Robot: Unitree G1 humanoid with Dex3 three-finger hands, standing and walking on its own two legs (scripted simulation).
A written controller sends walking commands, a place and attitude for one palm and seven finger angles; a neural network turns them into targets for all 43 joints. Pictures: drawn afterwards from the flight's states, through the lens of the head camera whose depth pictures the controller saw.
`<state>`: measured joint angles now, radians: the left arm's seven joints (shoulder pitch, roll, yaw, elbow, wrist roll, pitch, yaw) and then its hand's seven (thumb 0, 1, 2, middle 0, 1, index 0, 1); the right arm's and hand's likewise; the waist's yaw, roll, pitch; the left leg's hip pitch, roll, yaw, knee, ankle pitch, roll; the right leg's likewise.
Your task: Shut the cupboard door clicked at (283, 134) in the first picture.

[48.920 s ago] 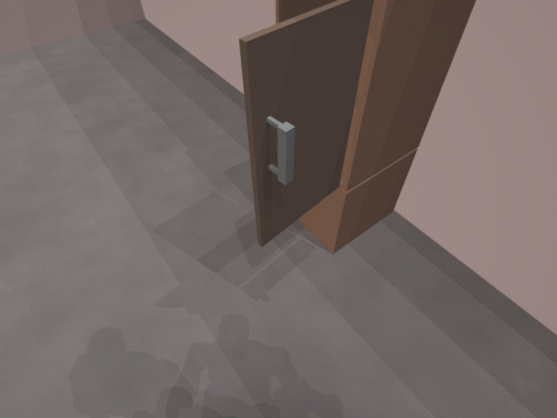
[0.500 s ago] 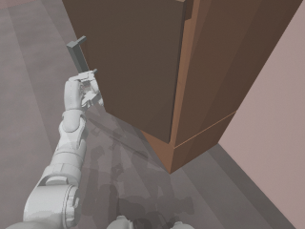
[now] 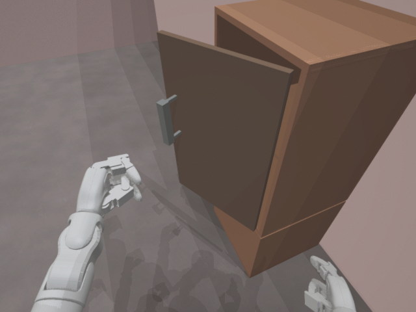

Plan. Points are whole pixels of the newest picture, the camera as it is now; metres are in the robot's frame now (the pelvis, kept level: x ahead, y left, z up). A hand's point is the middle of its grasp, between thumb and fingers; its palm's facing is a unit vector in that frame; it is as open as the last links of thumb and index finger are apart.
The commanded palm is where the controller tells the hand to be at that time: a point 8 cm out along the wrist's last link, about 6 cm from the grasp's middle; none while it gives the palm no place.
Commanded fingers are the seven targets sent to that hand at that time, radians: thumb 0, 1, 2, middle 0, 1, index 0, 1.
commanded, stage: draw the hand back to the body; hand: left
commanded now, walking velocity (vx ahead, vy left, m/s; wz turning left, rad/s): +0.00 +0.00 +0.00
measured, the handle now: (171, 120) +0.63 +0.15 +0.02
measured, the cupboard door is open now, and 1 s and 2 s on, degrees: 28 28 28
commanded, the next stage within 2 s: step back with the hand held close in 0.90 s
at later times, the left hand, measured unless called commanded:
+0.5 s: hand (31, 220) +0.20 +0.26 +0.17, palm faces +0.41 -0.82 -0.40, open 5.9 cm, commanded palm +0.14 +0.31 +0.19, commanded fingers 0.00 0.90 0.90 -0.20 -0.30 -0.20 -0.30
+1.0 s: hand (41, 215) +0.21 +0.25 +0.18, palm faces +0.44 -0.80 -0.41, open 7.4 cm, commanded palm +0.16 +0.29 +0.19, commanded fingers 0.00 0.90 0.90 -0.20 -0.30 -0.20 -0.30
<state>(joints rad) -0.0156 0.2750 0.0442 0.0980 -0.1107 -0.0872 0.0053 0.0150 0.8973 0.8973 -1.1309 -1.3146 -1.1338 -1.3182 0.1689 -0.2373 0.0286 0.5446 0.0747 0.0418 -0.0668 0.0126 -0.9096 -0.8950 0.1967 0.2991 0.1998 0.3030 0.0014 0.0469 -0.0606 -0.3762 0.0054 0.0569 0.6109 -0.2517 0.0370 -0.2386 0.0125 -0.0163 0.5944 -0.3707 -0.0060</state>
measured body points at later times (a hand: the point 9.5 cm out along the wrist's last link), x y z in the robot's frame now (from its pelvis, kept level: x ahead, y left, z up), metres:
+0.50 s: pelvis +0.01 +0.01 +0.02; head -0.02 -0.02 +0.46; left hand +0.18 +0.31 +0.19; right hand +0.19 -0.21 -0.08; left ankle +0.04 +0.10 -0.73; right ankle -0.03 -0.12 -0.73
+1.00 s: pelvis +0.02 -0.02 +0.02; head -0.01 -0.05 +0.46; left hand +0.18 +0.29 +0.20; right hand +0.21 -0.24 -0.07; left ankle +0.04 +0.10 -0.73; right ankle -0.03 -0.12 -0.73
